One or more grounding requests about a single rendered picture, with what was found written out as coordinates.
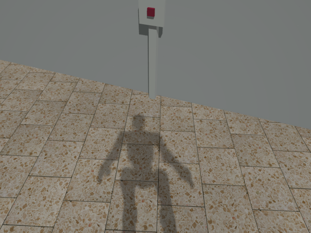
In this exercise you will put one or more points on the panel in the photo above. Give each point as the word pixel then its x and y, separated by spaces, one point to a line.
pixel 154 23

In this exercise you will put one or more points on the button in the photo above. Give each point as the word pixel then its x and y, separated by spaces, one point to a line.
pixel 150 12

